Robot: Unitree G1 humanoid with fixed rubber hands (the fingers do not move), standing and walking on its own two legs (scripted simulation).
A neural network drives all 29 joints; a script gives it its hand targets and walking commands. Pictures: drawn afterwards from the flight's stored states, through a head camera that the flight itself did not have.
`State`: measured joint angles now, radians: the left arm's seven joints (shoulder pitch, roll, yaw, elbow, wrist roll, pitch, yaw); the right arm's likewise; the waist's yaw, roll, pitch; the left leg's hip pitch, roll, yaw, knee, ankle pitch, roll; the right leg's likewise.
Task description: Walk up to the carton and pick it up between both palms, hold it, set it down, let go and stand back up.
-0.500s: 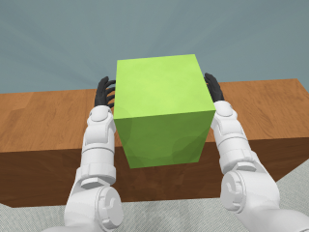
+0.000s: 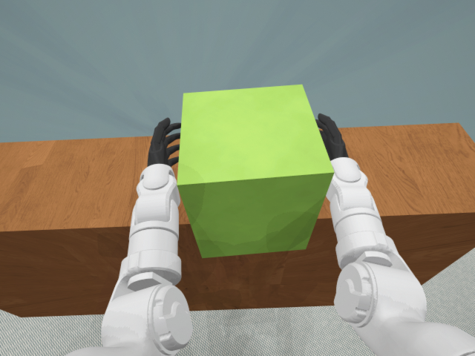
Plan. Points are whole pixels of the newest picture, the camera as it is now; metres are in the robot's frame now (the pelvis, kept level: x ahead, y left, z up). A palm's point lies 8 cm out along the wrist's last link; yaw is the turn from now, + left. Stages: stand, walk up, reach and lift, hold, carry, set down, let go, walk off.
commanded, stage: set down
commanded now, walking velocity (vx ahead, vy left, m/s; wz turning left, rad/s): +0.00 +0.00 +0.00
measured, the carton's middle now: (248, 176) +0.41 -0.03 +0.05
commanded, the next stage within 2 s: none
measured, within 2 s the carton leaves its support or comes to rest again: neither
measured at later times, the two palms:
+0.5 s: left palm (161, 165) +0.40 +0.12 +0.10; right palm (333, 157) +0.41 -0.19 +0.09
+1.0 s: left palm (155, 155) +0.43 +0.13 +0.11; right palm (331, 151) +0.43 -0.19 +0.08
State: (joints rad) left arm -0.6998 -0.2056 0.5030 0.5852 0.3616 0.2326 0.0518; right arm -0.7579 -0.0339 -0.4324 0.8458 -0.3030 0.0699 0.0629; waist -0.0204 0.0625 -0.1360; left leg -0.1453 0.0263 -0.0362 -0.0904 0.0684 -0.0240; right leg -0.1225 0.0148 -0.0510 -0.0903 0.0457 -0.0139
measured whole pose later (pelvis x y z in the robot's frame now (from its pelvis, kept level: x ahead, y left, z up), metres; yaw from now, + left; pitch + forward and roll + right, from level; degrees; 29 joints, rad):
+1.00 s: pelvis +0.00 +0.00 +0.00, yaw -3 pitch +10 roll +0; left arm -0.82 -0.01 0.28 0.75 0.03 0.25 0.20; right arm -0.87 -0.24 0.00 1.01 0.14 0.08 -0.08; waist 0.05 0.04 -0.08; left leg -0.22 0.04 0.02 0.06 -0.01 -0.03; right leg -0.22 0.02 0.01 0.06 -0.01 -0.02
